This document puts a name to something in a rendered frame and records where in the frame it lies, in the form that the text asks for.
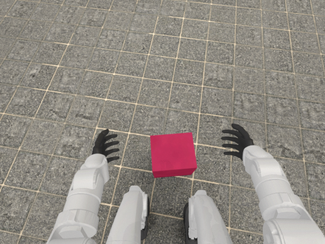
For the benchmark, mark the robot right hand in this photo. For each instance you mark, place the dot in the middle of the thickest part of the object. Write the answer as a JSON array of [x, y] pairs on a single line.
[[242, 139]]

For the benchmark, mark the robot right forearm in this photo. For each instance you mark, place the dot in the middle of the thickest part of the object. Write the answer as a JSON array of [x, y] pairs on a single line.
[[276, 198]]

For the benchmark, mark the carton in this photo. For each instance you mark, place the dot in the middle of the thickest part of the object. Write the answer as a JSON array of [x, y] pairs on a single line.
[[172, 155]]

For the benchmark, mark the robot left forearm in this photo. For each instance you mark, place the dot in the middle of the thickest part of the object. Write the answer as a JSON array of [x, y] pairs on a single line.
[[80, 214]]

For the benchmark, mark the robot right thigh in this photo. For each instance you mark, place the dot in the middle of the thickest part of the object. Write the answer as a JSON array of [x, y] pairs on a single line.
[[211, 228]]

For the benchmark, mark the right robot upper arm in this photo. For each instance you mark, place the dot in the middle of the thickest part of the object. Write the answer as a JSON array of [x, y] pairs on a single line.
[[291, 231]]

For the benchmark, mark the robot left hand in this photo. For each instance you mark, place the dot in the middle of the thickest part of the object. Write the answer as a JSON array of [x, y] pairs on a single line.
[[100, 145]]

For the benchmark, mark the right robot foot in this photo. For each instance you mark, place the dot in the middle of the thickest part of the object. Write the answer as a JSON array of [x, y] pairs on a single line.
[[186, 224]]

